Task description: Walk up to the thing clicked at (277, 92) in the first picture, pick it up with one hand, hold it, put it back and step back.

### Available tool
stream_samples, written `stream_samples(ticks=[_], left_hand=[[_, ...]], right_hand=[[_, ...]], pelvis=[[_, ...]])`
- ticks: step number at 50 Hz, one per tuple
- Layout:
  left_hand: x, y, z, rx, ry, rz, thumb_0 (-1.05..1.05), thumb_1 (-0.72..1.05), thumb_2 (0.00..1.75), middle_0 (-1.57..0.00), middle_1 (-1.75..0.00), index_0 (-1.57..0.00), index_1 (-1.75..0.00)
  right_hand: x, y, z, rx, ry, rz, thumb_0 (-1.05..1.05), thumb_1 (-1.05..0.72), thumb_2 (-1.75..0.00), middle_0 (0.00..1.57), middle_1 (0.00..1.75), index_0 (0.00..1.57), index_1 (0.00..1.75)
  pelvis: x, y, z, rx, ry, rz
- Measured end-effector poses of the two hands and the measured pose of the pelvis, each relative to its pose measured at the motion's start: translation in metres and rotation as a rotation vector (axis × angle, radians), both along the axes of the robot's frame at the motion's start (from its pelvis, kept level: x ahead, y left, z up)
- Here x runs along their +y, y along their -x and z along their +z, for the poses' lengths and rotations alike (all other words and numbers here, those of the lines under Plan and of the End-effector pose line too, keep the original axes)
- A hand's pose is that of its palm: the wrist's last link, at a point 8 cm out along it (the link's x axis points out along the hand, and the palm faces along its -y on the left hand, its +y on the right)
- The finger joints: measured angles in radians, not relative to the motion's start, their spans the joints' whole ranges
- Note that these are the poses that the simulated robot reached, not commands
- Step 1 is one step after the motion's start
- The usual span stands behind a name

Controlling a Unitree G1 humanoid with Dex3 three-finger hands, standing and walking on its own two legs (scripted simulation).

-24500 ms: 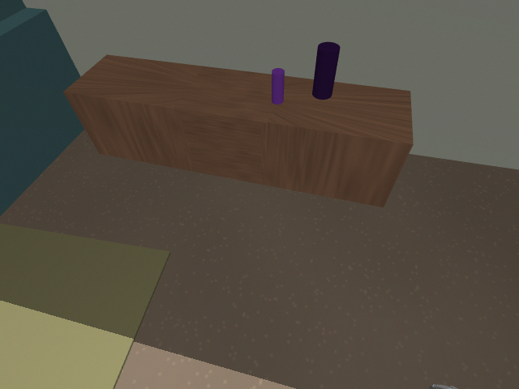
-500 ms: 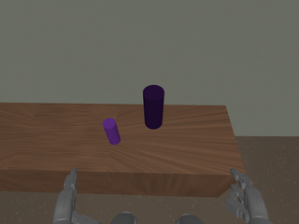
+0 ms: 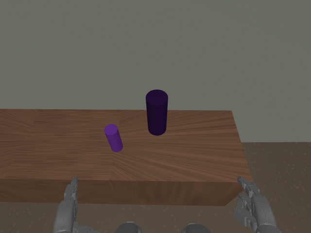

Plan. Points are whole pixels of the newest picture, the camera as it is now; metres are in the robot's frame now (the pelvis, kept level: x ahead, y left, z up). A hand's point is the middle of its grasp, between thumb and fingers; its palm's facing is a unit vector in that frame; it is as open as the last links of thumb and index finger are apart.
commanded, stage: home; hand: left
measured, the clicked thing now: (114, 138) +0.50 +0.20 -0.23
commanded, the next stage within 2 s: stand in 0.48 s
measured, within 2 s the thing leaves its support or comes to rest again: neither
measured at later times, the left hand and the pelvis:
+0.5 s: hand (91, 218) +0.16 +0.18 -0.05, palm faces +0.12 -0.95 -0.29, open 17.5 cm; pelvis +0.00 +0.00 +0.01, yaw +1 degrees
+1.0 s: hand out of the picture +0.07 +0.26 -0.10, palm faces -0.01 -0.92 -0.39, open 9.8 cm; pelvis +0.01 +0.00 +0.04, yaw +2 degrees
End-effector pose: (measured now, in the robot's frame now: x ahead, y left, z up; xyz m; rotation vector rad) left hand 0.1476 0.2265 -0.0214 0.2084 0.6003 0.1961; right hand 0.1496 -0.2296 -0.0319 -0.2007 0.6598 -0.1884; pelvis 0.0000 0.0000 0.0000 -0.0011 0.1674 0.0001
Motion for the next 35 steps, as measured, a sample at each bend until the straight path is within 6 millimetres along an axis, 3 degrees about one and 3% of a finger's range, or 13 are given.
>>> stream_samples(ticks=[12,32,35], left_hand=[[-0.001,0.008,0.0,0.053,-0.03,0.012,-0.01,-0.55,0.05,-0.05,-0.05,-0.06,-0.06],[0.0,0.008,0.002,0.104,-0.031,0.038,-0.01,-0.53,0.06,-0.06,-0.06,-0.07,-0.07],[0.009,0.009,-0.013,0.149,-0.087,-0.048,-0.01,-0.47,0.13,-0.1,-0.12,-0.11,-0.12]], right_hand=[[-0.014,0.015,-0.036,0.127,0.026,-0.051,0.01,-0.9,-0.9,0.2,0.3,0.2,0.3],[-0.011,-0.003,-0.027,0.029,0.046,-0.03,0.01,-0.9,-0.9,0.2,0.3,0.21,0.3],[-0.013,-0.002,-0.037,0.123,0.088,0.077,0.01,-0.9,-0.9,0.2,0.3,0.2,0.3]], pelvis=[[-0.002,0.003,0.002,-0.015,0.014,0.013],[-0.003,0.002,0.007,-0.035,0.02,0.021],[-0.003,0.005,0.011,-0.081,0.008,0.025]])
